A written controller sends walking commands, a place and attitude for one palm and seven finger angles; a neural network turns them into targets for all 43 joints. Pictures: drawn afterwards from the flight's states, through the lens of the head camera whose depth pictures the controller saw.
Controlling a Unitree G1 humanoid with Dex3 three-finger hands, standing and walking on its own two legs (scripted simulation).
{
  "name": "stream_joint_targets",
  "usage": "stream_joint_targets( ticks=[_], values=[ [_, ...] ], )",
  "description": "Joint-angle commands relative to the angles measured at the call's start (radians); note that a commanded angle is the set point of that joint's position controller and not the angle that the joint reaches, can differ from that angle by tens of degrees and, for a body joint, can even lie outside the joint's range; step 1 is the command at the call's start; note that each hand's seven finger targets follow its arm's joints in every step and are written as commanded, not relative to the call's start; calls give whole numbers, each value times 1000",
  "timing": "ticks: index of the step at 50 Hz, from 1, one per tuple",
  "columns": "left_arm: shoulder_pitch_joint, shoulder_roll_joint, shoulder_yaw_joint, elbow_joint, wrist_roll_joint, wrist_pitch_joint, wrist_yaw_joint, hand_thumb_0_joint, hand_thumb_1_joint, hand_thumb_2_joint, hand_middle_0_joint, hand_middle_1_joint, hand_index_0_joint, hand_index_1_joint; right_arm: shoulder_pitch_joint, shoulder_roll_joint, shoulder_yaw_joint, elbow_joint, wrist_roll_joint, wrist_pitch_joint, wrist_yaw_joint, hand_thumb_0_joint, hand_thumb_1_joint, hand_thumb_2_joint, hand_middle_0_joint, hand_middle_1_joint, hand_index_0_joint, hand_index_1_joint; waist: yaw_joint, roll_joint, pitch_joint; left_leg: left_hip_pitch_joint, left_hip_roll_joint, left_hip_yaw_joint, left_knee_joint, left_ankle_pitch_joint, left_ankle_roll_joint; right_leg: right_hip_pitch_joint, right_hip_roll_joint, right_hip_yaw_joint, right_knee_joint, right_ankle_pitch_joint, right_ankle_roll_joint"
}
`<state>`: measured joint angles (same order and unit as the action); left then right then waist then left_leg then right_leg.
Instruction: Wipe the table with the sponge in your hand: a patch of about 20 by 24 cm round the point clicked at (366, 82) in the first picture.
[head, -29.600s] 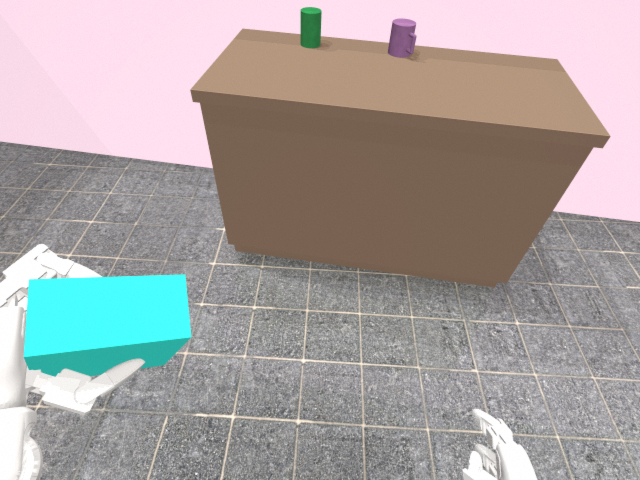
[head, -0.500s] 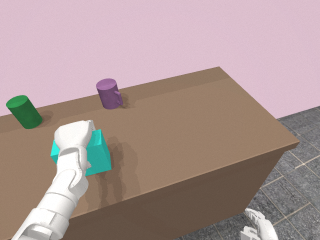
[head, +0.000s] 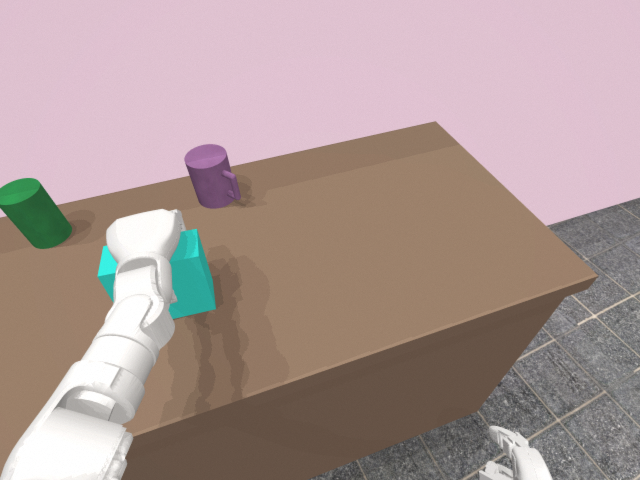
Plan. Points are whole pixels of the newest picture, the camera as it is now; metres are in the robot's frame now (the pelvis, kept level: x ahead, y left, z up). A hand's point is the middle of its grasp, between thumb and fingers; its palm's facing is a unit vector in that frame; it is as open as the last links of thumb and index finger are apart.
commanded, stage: wipe forward along the middle lane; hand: left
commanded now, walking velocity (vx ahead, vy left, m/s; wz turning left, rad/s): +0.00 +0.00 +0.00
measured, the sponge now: (166, 287) +0.37 +0.27 +0.01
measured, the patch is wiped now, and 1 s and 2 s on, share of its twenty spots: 0.95 0.95 0.95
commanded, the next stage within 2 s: slide back across to the first lane in 0.58 s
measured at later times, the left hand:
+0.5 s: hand (156, 238) +0.42 +0.29 +0.06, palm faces -0.08 -0.02 -1.00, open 10.0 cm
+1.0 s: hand (131, 230) +0.43 +0.33 +0.07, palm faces -0.07 -0.02 -1.00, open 10.0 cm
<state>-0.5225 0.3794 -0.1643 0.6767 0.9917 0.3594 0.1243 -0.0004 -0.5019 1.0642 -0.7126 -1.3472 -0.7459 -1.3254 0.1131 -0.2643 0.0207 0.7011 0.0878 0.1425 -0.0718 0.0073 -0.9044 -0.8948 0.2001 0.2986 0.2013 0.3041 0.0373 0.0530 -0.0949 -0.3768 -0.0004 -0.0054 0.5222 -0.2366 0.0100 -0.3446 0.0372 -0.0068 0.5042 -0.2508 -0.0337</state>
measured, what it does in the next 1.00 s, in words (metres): stands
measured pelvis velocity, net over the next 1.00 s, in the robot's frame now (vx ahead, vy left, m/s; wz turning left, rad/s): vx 0.02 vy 0.02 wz -0.03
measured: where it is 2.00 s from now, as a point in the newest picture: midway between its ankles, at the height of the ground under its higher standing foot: outside the picture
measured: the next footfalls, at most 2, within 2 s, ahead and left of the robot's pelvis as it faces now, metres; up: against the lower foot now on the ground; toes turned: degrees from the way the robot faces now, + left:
none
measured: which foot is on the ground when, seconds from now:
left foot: down 0.00-1.00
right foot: down 0.00-1.00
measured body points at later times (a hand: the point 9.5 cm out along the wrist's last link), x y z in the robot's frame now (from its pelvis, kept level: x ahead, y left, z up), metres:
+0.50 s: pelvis +0.01 +0.01 +0.00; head +0.04 +0.00 +0.45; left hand +0.42 +0.29 +0.12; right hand +0.13 -0.26 -0.13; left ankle +0.02 +0.11 -0.74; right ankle +0.00 -0.10 -0.74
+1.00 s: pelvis +0.02 +0.02 +0.00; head +0.05 +0.02 +0.45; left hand +0.43 +0.33 +0.12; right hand +0.11 -0.25 -0.13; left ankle +0.02 +0.11 -0.74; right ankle +0.00 -0.10 -0.74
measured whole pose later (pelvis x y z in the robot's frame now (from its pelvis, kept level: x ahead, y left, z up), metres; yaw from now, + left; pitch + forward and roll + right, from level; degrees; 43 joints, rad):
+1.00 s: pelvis +0.02 +0.02 +0.00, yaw -2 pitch +9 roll -1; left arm -0.63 0.53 0.00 0.89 1.02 0.23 0.15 0.00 -0.50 1.07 -0.71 -1.35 -0.74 -1.34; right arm 0.23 -0.28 -0.01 0.73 0.08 0.15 -0.04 0.01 -0.90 -0.89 0.20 0.30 0.20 0.30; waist -0.03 0.04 -0.11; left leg -0.42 0.00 0.02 0.53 -0.27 0.04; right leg -0.37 0.04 0.02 0.47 -0.25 -0.01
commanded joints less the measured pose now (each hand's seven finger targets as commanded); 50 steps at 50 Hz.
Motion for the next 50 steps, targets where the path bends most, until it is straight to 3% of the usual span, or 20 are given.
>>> stream_joint_targets(
  ticks=[1,4,5,8,10,11,16,17,18,23,28,30,33,37,38,39,42,44,48,50],
  values=[
    [-296,169,33,-55,45,-8,22,0,100,1300,-1200,-1600,-1200,-1600,-100,-132,-46,-137,-2,-34,-2,0,-900,-900,200,300,200,300,-17,-56,-211,114,-25,-19,-40,131,32,48,-5,35,-78,175,-37],
    [-318,195,49,-15,44,-10,24,0,100,1300,-1200,-1600,-1200,-1600,-90,-135,-46,-131,-3,-29,-3,0,-900,-900,200,300,200,300,-27,-101,-199,94,-24,-17,-37,120,34,50,-7,42,-86,186,-31],
    [-339,247,94,0,44,-13,27,0,100,1300,-1200,-1600,-1200,-1600,-86,-143,-47,-122,-2,-27,-4,0,-900,-900,200,300,200,300,-25,-98,-198,84,-24,-23,-42,116,33,54,-7,48,-85,177,-34],
    [-399,231,59,51,54,-21,27,0,100,1300,-1200,-1600,-1200,-1600,-68,-142,-45,-113,-2,-27,-7,0,-900,-900,200,300,200,300,-45,-106,-174,66,-23,-14,-38,103,36,33,-12,39,-86,170,-26],
    [-401,278,103,49,59,-31,29,0,100,1300,-1200,-1600,-1200,-1600,-59,-148,-50,-110,-4,-26,-6,0,-900,-900,200,300,200,300,-32,-78,-216,80,-23,-18,-37,130,35,51,-10,45,-78,194,-32],
    [-416,262,79,53,61,-37,28,0,100,1300,-1200,-1600,-1200,-1600,-45,-145,-51,-112,-6,-27,-5,0,-900,-900,200,300,200,300,-36,-66,-243,84,-24,-13,-28,144,37,63,-13,37,-70,217,-30],
    [-399,263,90,76,50,-58,27,0,100,1300,-1200,-1600,-1200,-1600,-20,-149,-59,-109,-7,-26,-1,0,-900,-900,200,300,200,300,-38,-68,-277,89,-19,-9,-14,190,38,82,-12,36,-62,288,-29],
    [-384,275,104,97,51,-59,30,0,100,1300,-1200,-1600,-1200,-1600,-16,-150,-61,-107,-5,-25,0,0,-900,-900,200,300,200,300,-37,-91,-275,81,-18,-11,-12,192,37,81,-11,36,-62,292,-28],
    [-395,247,80,94,48,-61,29,0,100,1300,-1200,-1600,-1200,-1600,-16,-149,-61,-108,-6,-24,1,0,-900,-900,200,300,200,300,-45,-81,-260,81,-17,-5,-13,193,37,70,-12,36,-64,301,-26],
    [-450,306,114,139,66,-74,39,0,100,1300,-1200,-1600,-1200,-1600,12,-157,-64,-91,-7,-23,4,0,-900,-900,200,300,200,300,-53,-79,-240,62,-16,-12,-14,179,37,44,-9,31,-63,266,-28],
    [-549,307,88,183,83,-77,43,0,100,1300,-1200,-1600,-1200,-1600,35,-159,-65,-76,-8,-24,5,0,-900,-900,200,300,200,300,-78,-47,-233,60,-9,-13,-14,156,37,-3,-8,23,-63,212,-27],
    [-579,320,107,179,78,-87,45,0,100,1300,-1200,-1600,-1200,-1600,44,-158,-68,-71,-11,-27,6,0,-900,-900,200,300,200,300,-74,-20,-268,73,-6,-19,-12,183,35,-2,-5,20,-52,228,-32],
    [-582,336,110,225,73,-90,48,0,100,1300,-1200,-1600,-1200,-1600,65,-163,-70,-67,-13,-26,6,0,-900,-900,200,300,200,300,-84,-54,-291,65,-4,-12,3,181,37,4,-5,21,-51,238,-25],
    [-565,377,148,199,65,-107,46,0,100,1300,-1200,-1600,-1200,-1600,76,-164,-75,-75,-16,-27,8,0,-900,-900,200,300,200,300,-65,-42,-355,86,-5,-12,4,226,39,56,-6,25,-46,289,-25],
    [-536,416,179,209,72,-106,47,0,100,1300,-1200,-1600,-1200,-1600,78,-166,-74,-75,-15,-24,10,0,-900,-900,200,300,200,300,-52,-43,-358,80,-5,-13,1,236,37,73,-6,24,-43,299,-27],
    [-559,402,159,177,75,-110,46,0,100,1300,-1200,-1600,-1200,-1600,71,-164,-74,-79,-15,-24,11,0,-900,-900,200,300,200,300,-59,-15,-354,93,-5,-9,0,247,38,69,-6,27,-44,313,-27],
    [-501,439,202,114,77,-124,51,0,100,1300,-1200,-1600,-1200,-1600,68,-164,-81,-92,-15,-26,16,0,-900,-900,200,300,200,300,-32,-2,-382,125,-6,-14,-4,300,40,107,-3,23,-44,344,-32],
    [-481,475,227,102,75,-119,51,0,100,1300,-1200,-1600,-1200,-1600,55,-169,-78,-92,-12,-23,19,0,-900,-900,200,300,200,300,-31,-15,-344,113,-7,-13,-15,285,40,115,-5,27,-55,344,-31],
    [-392,454,226,74,52,-113,39,0,100,1300,-1200,-1600,-1200,-1600,36,-170,-80,-104,-7,-29,25,0,-900,-900,200,300,200,300,-17,-16,-295,120,-8,-14,-31,285,43,121,-5,20,-70,334,-32],
    [-406,475,241,35,46,-121,26,0,100,1300,-1200,-1600,-1200,-1600,23,-171,-81,-106,-4,-31,24,0,-900,-900,200,300,200,300,-19,-6,-297,135,-8,-19,-38,304,43,135,-7,22,-71,349,-36]
  ],
)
